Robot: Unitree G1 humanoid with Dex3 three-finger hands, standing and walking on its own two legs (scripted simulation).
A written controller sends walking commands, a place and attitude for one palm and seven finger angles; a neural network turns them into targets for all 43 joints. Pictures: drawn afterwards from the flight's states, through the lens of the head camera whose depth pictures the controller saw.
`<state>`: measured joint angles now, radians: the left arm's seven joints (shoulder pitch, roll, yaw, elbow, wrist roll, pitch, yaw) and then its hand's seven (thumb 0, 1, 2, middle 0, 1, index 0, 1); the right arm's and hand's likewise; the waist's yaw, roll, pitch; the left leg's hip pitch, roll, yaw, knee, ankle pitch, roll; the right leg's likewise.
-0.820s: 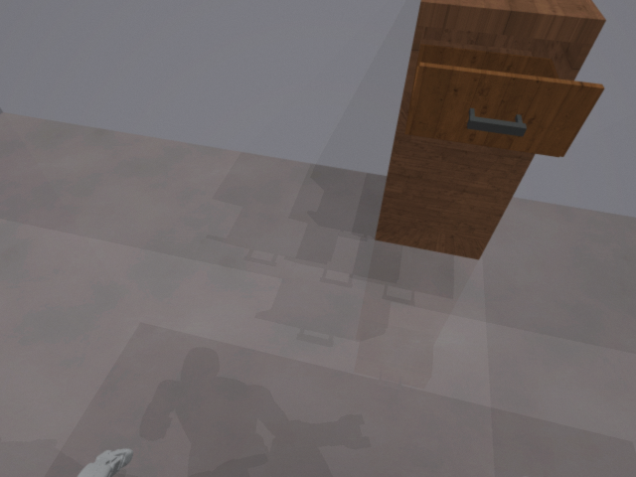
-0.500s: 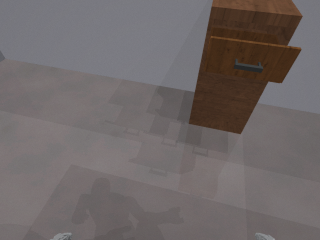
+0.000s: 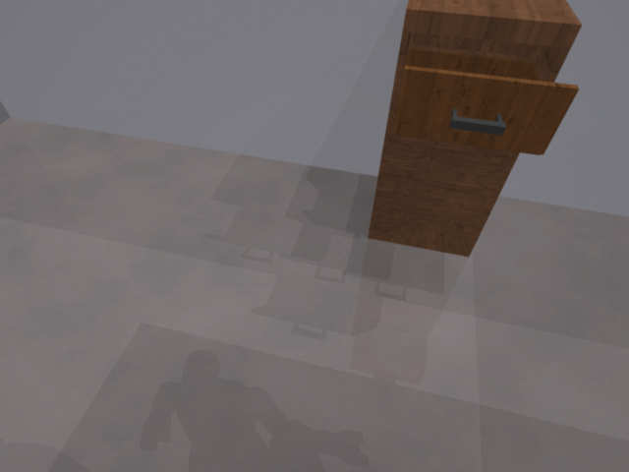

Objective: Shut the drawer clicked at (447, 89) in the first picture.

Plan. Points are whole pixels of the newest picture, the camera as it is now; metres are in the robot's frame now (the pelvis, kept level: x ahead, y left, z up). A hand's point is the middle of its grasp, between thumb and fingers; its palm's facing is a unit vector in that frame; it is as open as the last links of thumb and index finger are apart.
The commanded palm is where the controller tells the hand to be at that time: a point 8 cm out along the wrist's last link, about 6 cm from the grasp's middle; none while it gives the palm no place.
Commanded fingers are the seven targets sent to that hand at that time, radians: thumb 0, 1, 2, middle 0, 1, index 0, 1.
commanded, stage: stand and wait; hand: left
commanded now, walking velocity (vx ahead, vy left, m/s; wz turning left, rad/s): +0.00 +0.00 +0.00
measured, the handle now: (477, 120) +0.89 -0.34 -0.01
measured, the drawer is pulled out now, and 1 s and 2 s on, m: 0.23 0.23 0.23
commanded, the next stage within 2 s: look at it before walking up in 0.22 s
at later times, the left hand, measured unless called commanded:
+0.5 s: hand out of the picture +0.07 +0.24 -0.16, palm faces -0.03 -0.94 -0.33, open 7.3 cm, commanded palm none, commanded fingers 0.00 0.90 0.90 -0.20 -0.30 -0.20 -0.30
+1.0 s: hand out of the picture +0.09 +0.25 -0.15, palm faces -0.03 -0.94 -0.33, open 7.3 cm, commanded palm none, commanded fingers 0.00 0.90 0.90 -0.20 -0.30 -0.20 -0.30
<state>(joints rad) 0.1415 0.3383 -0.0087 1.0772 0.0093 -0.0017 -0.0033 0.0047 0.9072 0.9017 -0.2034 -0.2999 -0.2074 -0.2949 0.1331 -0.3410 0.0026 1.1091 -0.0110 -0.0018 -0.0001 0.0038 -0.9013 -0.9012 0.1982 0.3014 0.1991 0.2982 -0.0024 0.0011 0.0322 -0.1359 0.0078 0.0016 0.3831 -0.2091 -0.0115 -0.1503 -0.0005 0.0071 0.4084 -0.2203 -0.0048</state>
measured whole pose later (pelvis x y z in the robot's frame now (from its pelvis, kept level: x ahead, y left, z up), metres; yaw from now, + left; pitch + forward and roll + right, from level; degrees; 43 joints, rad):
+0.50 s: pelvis +0.00 +0.00 +0.00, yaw +0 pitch -1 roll +0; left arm 0.14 0.33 -0.01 1.09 0.01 -0.01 0.00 0.00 0.91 0.90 -0.20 -0.30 -0.21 -0.29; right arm 0.13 -0.33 0.00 1.12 -0.01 -0.01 0.00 0.00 -0.90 -0.90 0.20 0.30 0.20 0.30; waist 0.00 -0.01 0.03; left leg -0.14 0.01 0.00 0.37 -0.20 -0.01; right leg -0.16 0.00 0.01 0.39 -0.21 0.00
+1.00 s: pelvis +0.01 +0.00 +0.00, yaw -1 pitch -1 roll +0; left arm 0.14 0.34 0.00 1.08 0.01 -0.01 0.00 0.00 0.91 0.90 -0.20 -0.30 -0.21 -0.29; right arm 0.10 -0.33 0.00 1.11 -0.01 -0.01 0.00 0.00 -0.90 -0.90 0.20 0.30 0.20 0.30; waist 0.01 0.00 0.03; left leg -0.12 0.01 0.01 0.36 -0.21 -0.01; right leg -0.14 0.00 0.02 0.38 -0.22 0.00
